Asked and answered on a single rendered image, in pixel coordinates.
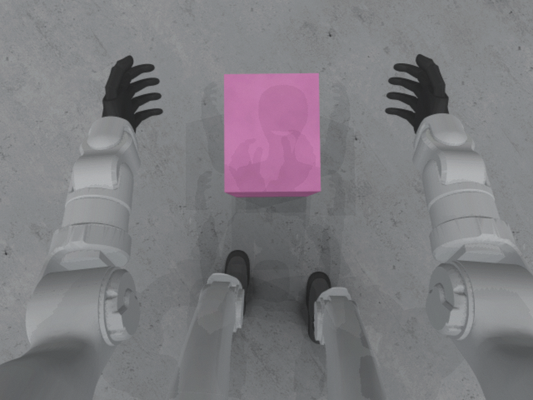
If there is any robot left thigh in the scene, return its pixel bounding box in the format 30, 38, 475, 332
165, 281, 244, 400

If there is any carton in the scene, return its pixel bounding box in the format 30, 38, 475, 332
224, 73, 321, 198

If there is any robot left forearm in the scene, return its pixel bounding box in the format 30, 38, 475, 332
26, 116, 141, 343

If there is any left robot upper arm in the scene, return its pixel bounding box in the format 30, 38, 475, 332
0, 266, 141, 400

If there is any right robot upper arm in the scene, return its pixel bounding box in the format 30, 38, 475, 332
426, 260, 533, 400

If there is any robot right forearm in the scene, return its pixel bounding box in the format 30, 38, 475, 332
412, 113, 533, 275

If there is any robot left hand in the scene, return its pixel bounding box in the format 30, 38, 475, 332
102, 55, 163, 134

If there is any robot right hand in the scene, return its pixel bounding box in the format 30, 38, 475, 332
385, 54, 449, 133

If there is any right robot shin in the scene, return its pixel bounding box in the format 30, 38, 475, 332
316, 287, 360, 313

